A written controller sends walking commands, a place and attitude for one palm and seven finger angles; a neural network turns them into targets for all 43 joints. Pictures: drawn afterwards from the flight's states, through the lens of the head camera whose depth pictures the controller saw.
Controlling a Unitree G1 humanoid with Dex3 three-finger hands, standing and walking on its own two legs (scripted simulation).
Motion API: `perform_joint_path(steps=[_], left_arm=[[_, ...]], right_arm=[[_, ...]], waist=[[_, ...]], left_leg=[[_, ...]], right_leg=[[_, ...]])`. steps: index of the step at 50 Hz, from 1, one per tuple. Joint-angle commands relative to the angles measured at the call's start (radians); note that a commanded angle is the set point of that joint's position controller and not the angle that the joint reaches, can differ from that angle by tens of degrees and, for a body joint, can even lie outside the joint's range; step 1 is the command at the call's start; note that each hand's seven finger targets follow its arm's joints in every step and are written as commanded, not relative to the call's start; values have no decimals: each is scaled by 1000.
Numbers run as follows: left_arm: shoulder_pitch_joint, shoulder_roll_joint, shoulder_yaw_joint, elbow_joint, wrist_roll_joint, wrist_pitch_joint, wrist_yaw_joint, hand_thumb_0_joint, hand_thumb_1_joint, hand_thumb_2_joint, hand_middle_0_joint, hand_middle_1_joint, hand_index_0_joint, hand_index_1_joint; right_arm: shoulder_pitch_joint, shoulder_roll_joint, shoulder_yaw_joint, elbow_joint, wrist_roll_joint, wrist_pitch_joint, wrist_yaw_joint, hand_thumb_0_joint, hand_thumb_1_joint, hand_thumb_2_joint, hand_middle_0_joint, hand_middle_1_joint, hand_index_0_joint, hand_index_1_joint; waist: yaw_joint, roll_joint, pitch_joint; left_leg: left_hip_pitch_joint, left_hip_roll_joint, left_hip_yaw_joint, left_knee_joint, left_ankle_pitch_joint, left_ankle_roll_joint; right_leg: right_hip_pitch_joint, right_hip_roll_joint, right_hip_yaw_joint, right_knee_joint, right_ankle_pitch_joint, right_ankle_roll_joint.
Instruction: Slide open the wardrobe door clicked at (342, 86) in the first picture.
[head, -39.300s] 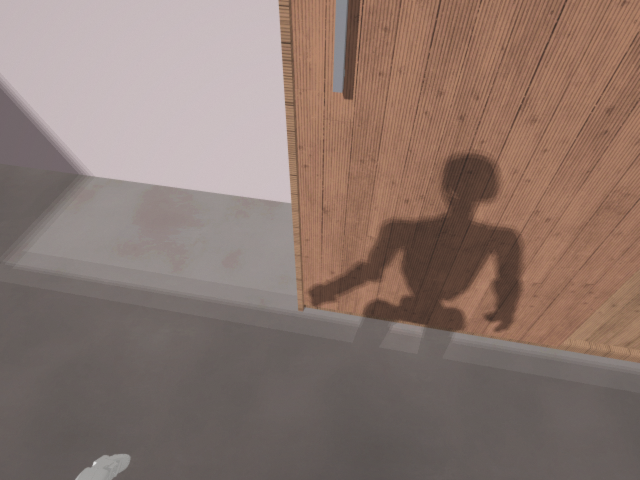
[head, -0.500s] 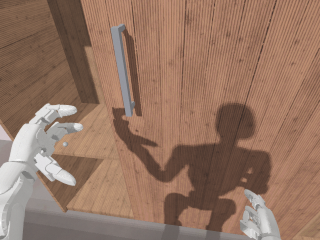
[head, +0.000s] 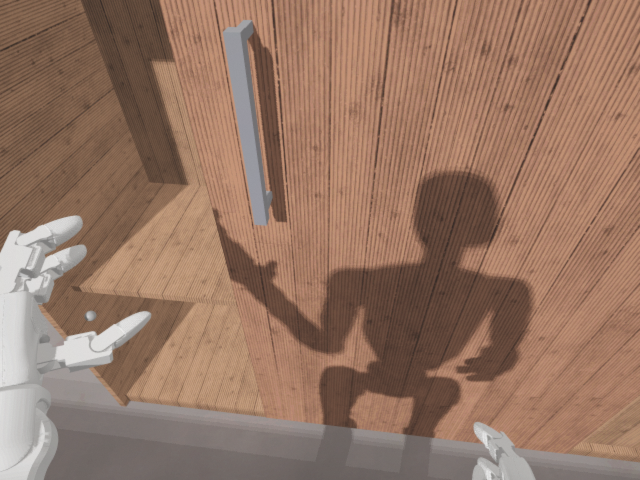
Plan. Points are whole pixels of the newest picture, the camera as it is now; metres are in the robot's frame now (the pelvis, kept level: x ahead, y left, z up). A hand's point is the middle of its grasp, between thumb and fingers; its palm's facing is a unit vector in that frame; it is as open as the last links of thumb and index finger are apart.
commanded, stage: draw the hand back to the body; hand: left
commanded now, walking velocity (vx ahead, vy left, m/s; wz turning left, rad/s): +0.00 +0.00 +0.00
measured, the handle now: (254, 135) +0.44 +0.14 +0.24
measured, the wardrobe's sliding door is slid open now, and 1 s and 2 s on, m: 0.46 0.46 0.46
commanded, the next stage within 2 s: step back with the hand held close in 0.66 s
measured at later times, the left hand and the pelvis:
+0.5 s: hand (82, 337) +0.19 +0.26 +0.15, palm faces +0.51 -0.79 -0.33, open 7.6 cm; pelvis +0.01 -0.01 +0.00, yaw +1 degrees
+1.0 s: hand (110, 324) +0.21 +0.25 +0.15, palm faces +0.40 -0.81 -0.43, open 7.4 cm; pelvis +0.00 +0.00 -0.01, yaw -1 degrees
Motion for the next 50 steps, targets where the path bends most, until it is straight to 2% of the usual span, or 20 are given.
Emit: perform_joint_path(steps=[1, 5, 6, 8, 14, 15, 18, 20, 27, 30, 36, 38, 39, 40, 41, 42, 43, 45, 47, 50], left_arm=[[-65, 177, 111, -233, -3, -70, 9, 0, 429, 673, -216, -576, -216, -576], [-12, 197, 140, -233, -3, -64, 7, 0, 574, 743, -211, -491, -211, -491], [-8, 176, 124, -236, -3, -63, 5, 0, 610, 760, -210, -470, -210, -470], [3, 186, 135, -230, -5, -59, 7, 0, 682, 795, -207, -427, -207, -427], [26, 194, 147, -240, -6, -53, 8, 0, 900, 900, -200, -300, -200, -300], [18, 201, 150, -235, -6, -51, 8, 0, 900, 900, -200, -300, -200, -300], [-25, 183, 122, -246, -2, -50, 10, 0, 900, 900, -200, -300, -200, -300], [-39, 201, 133, -249, 3, -51, 15, 0, 900, 900, -200, -300, -200, -300], [-14, 193, 133, -235, -2, -53, 13, 0, 900, 900, -200, -300, -200, -300], [14, 200, 148, -205, -5, -50, 10, 0, 900, 900, -200, -300, -200, -300], [6, 196, 140, -214, -4, -57, 4, 0, 900, 900, -200, -300, -200, -300], [13, 199, 143, -209, -4, -61, 6, 0, 900, 900, -200, -300, -200, -300], [-50, 213, 149, -189, -4, -61, 10, 0, 900, 900, -200, -300, -200, -300], [-215, 370, 291, -262, 8, -109, 20, 0, 900, 900, -200, -300, -200, -300], [-60, 229, 184, -172, 13, -106, 7, 0, 900, 900, -200, -300, -200, -300], [12, 193, 151, -148, 22, -96, 2, 0, 900, 900, -200, -300, -200, -300], [37, 189, 142, -175, 26, -98, 3, 0, 900, 900, -200, -300, -200, -300], [67, 210, 159, -241, 30, -108, 12, 0, 900, 900, -200, -300, -200, -300], [120, 225, 182, -290, 29, -108, 23, 0, 900, 900, -200, -300, -200, -300], [171, 268, 240, -315, 24, -102, 38, 0, 900, 900, -200, -300, -200, -300]], right_arm=[[-172, -134, -52, -188, 1, -60, -4, 0, -900, -900, 200, 300, 200, 300], [-163, -137, -58, -193, 3, -49, 0, 0, -900, -900, 200, 300, 200, 300], [-162, -132, -57, -197, 4, -46, 0, 0, -900, -900, 200, 300, 200, 300], [-158, -133, -58, -201, 3, -39, 0, 0, -900, -900, 200, 300, 200, 300], [-156, -132, -61, -211, 5, -30, -7, 0, -900, -900, 200, 300, 200, 300], [-159, -134, -61, -209, 5, -31, -8, 0, -900, -900, 200, 300, 200, 300], [-161, -130, -59, -209, 5, -32, -13, 0, -900, -900, 200, 300, 200, 300], [-164, -132, -58, -204, 5, -36, -15, 0, -900, -900, 200, 300, 200, 300], [-166, -123, -55, -204, 1, -41, -18, 0, -900, -900, 200, 300, 200, 300], [-166, -125, -57, -201, 1, -40, -19, 0, -900, -900, 200, 300, 200, 300], [-170, -121, -59, -206, 3, -39, -20, 0, -900, -900, 200, 300, 200, 300], [-167, -122, -61, -205, 2, -42, -21, 0, -900, -900, 200, 300, 200, 300], [-167, -126, -62, -195, 4, -40, -25, 0, -900, -900, 200, 300, 200, 300], [-163, -120, -33, -247, 28, -18, -16, 0, -900, -900, 200, 300, 200, 300], [-161, -112, -38, -217, 12, -4, -19, 0, -900, -900, 200, 300, 200, 300], [-143, -115, -45, -235, 13, 7, -14, 0, -900, -900, 200, 300, 200, 300], [-133, -114, -49, -246, 13, 16, -12, 0, -900, -900, 200, 300, 200, 300], [-126, -118, -54, -263, 14, 23, -18, 0, -900, -900, 200, 300, 200, 300], [-123, -125, -60, -285, 13, 32, -26, 0, -900, -900, 200, 300, 200, 300], [-133, -133, -64, -303, 14, 49, -37, 0, -900, -900, 200, 300, 200, 300]], waist=[[12, 22, -92], [16, 32, -87], [12, 55, -86], [11, 15, -73], [9, 19, -72], [7, -1, -60], [0, 29, -60], [2, 43, -57], [8, 26, -75], [11, -11, -53], [10, 19, -61], [10, -13, -56], [1, -16, -58], [-28, 45, 40], [-44, -66, 23], [-43, -132, -28], [-43, -135, -91], [-43, -52, -192], [-39, 7, -259], [-31, 21, -279]], left_leg=[[6, 14, -89, -102, 76, -23], [10, 18, -83, -91, 121, -26], [10, 19, -81, -92, 127, -28], [4, 20, -86, -93, 118, -28], [10, 12, -70, -82, 100, -21], [12, 10, -66, -79, 93, -18], [23, 6, -63, -77, 66, -14], [27, 1, -62, -74, 51, -13], [38, -1, -58, -70, 80, -10], [32, -1, -54, -66, 86, -9], [38, -2, -43, -60, 83, -6], [40, -3, -42, -60, 80, -4], [39, -5, -38, -59, 66, -3], [-59, 12, -53, -14, -22, -4], [-83, 19, -66, 43, -22, 0], [-69, 15, -60, 93, -8, 0], [-66, 14, -58, 124, 9, 0], [-57, 25, -60, 135, 91, -3], [-40, 46, -55, 125, 202, -4], [-57, 80, -85, 101, 322, 2]], right_leg=[[-37, 30, 27, -47, 37, -38], [-39, 33, 30, -47, 65, -37], [-42, 31, 31, -45, 66, -37], [-49, 35, 27, -47, 61, -37], [-54, 32, 31, -63, 58, -34], [-61, 32, 33, -72, 56, -33], [-74, 29, 36, -81, 32, -31], [-75, 29, 41, -90, 20, -32], [-61, 26, 38, -90, 43, -30], [-68, 27, 41, -100, 53, -28], [-71, 21, 48, -101, 50, -25], [-76, 23, 45, -105, 46, -23], [-85, 21, 49, -109, 32, -20], [-204, -22, 132, -143, 63, -23], [-268, -68, 151, -143, 100, -31], [-290, -100, 171, -134, 120, -35], [-279, -124, 180, -109, 146, -43], [-236, -139, 167, -31, 246, -50], [-221, -117, 133, 44, 302, -39], [-224, -66, 92, 114, 274, -20]])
